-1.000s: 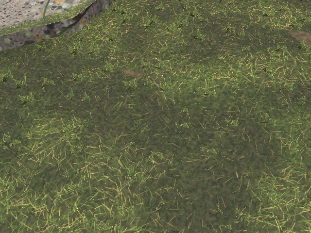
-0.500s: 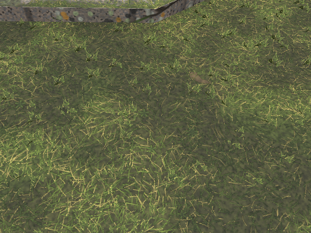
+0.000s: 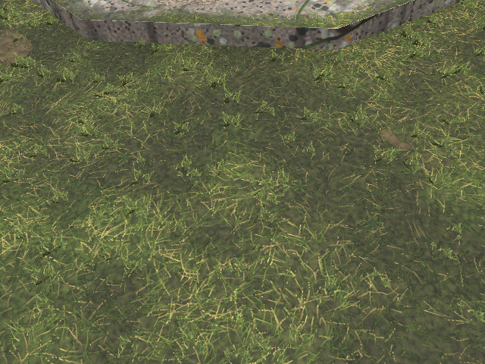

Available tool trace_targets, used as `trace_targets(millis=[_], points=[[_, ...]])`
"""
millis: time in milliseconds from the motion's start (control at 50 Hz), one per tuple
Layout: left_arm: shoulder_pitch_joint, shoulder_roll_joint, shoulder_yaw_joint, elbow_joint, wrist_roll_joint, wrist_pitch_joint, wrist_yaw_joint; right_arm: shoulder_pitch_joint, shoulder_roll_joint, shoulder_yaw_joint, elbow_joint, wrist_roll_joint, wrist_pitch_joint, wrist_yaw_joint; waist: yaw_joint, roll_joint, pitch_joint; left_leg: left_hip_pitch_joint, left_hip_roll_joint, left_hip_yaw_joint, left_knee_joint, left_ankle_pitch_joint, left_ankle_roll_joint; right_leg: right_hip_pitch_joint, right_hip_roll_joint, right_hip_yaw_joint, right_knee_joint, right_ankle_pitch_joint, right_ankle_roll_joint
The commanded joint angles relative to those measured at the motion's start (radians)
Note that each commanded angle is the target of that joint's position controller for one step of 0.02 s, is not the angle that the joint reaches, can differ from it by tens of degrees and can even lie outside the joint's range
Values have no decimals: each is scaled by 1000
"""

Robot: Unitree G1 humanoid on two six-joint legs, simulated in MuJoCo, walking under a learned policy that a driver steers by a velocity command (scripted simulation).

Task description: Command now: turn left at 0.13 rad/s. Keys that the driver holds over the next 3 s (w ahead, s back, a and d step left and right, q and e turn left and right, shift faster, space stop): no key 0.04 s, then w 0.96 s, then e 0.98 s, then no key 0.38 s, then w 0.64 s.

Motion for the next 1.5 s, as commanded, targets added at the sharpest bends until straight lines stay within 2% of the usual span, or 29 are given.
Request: trace_targets(millis=[20,60,80,100,180,320,380,400,420,440,480,520,680,780,840,880,900,920,940,960,1040,1120,1240,1360,1380,1400,1420,1440,1500], points=[[26,175,44,-10,0,4,-5,26,-53,-1,-24,10,-16,-15,-4,-211,-72,54,-8,85,-271,96,20,116,-199,191,-49,421,-136],[39,145,35,5,-3,-2,-7,65,-64,8,7,-7,-37,-26,-21,-137,-119,258,61,-3,-472,303,52,16,-184,187,-43,272,-55],[47,109,26,-6,-2,-8,-16,90,-115,5,13,-29,-52,-33,-9,-13,-147,348,204,-165,-476,236,88,-86,-126,132,27,49,-16],[13,89,21,-10,-9,-6,-16,71,-184,-20,42,-12,-48,-26,-3,167,-59,206,248,-239,-464,34,171,-125,5,5,54,-160,-11],[-96,151,47,-31,7,-9,-35,113,-135,-13,64,-23,-67,-21,-69,146,119,168,329,-376,-630,-225,271,-348,-24,8,356,-245,-11],[-72,104,41,-10,3,-39,-57,98,-138,-25,98,-10,-115,-11,-38,116,49,122,251,-187,-566,19,245,-149,-24,-46,170,-136,-1],[157,125,57,80,3,-49,-39,63,-121,-23,94,-10,-117,-7,71,6,11,-144,184,-109,-380,19,197,265,19,-62,8,-62,-9],[288,192,74,109,16,-63,-25,40,-59,-4,76,-17,-124,-3,135,-163,-34,-250,93,-1,-99,31,157,393,-152,168,-127,-252,-34],[379,320,100,126,11,-67,-25,13,-12,10,29,-9,-132,0,147,-375,-61,-434,-29,98,184,-108,128,414,-385,624,-327,-598,-127],[305,258,84,123,10,-62,-28,28,-88,-9,39,-26,-127,1,78,-217,20,-450,29,2,336,-79,150,280,-413,677,-344,-663,-169],[137,161,57,75,2,-73,-37,48,-82,-8,67,-20,-133,26,-8,-98,81,-417,112,11,352,106,149,166,-315,471,-336,-449,-142],[133,133,45,83,1,-91,-32,48,-64,-2,84,-35,-129,37,-17,-104,45,-380,138,50,333,207,118,176,-242,313,-340,-179,-120],[296,101,25,186,-8,-105,-27,-207,-14,22,-1,-30,-111,46,25,-103,67,-468,129,153,122,363,47,221,-188,104,-321,338,-142],[322,112,23,224,-4,-107,-18,-306,-8,34,-48,-20,-116,41,34,-114,82,-343,90,189,-99,418,89,246,-213,67,-308,500,-137],[280,132,27,232,-1,-105,-12,-203,-37,20,-27,-20,-124,24,-29,-124,19,-186,37,199,-147,337,145,311,-230,39,-158,844,-111],[257,144,30,233,0,-94,-12,78,-80,-6,63,-25,-139,4,-144,-106,-132,134,2,200,-230,328,191,259,-191,0,182,905,-81],[268,113,19,210,-6,-93,-15,242,-150,-28,96,-50,-145,-9,-190,-30,-242,383,191,-4,-246,187,237,62,-147,-26,469,584,-70],[400,-12,-2,198,-35,-90,-28,271,-231,-48,99,-63,-141,-9,-106,204,-360,638,490,-538,-344,84,386,-313,49,-46,857,-253,-26],[317,110,28,205,-10,-88,-21,202,-178,-43,94,-16,-132,3,-117,44,-303,543,447,-621,-446,-9,371,-403,30,86,930,-268,-50],[222,119,36,170,-10,-93,-24,86,-126,-29,78,-5,-134,3,-71,29,-136,382,411,-429,-469,10,335,-434,-28,80,899,-159,-58],[222,43,25,190,11,-63,-38,41,-6,8,108,-11,-172,-1,22,-1,-21,71,297,-85,-532,553,252,-245,-87,67,744,-80,-25],[171,35,30,173,8,-31,-37,95,-40,8,136,-11,-194,-4,44,17,-14,65,272,111,-500,961,226,-282,-70,34,647,-3,3],[-29,11,10,95,3,-31,-46,132,-43,16,139,-2,-163,-34,-14,50,-31,149,243,242,-432,1019,184,-265,-48,-68,320,187,4],[36,54,28,84,20,-37,-38,136,-74,-7,136,-5,-122,-59,2,57,-64,260,298,242,-149,1089,180,-176,16,-100,164,0,-69],[110,64,37,102,22,-48,-35,123,-84,-13,129,-4,-114,-59,44,17,-98,234,278,262,3,1021,154,-85,27,-87,64,88,-93],[190,145,61,106,26,-60,-26,136,-97,-19,105,-4,-113,-56,82,-97,-172,99,218,287,259,733,98,85,-97,86,13,489,-149],[174,263,95,90,12,-47,-14,197,8,1,58,8,-106,-46,18,-305,-252,-231,-5,282,595,-203,44,312,-394,457,51,1058,-362],[200,239,96,88,-35,-30,-18,165,-25,-2,59,-19,-88,-42,51,-157,-335,-258,25,80,647,-227,39,280,-405,518,-10,850,-412],[24,120,69,49,-17,5,-4,23,-46,-13,20,-19,-80,-43,-1,-52,-57,-312,96,57,507,-22,20,-1,-253,354,-135,369,-286]])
